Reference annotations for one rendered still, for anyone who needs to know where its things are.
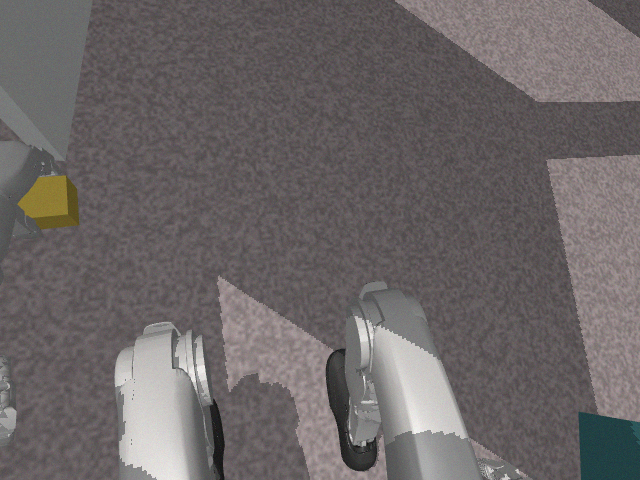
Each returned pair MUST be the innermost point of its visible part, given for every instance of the right robot hand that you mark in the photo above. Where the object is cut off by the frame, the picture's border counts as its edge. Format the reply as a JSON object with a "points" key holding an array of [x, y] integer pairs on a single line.
{"points": [[495, 470]]}

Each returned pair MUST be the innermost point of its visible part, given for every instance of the right robot foot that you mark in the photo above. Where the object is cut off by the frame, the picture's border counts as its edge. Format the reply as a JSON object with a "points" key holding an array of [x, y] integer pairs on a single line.
{"points": [[355, 457]]}

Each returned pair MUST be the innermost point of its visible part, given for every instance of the left robot arm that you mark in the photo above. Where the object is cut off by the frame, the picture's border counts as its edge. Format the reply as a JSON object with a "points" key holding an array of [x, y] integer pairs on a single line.
{"points": [[7, 386]]}

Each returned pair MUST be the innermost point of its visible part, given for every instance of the left robot hand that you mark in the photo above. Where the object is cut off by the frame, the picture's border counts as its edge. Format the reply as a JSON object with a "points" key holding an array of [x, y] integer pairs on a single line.
{"points": [[20, 167]]}

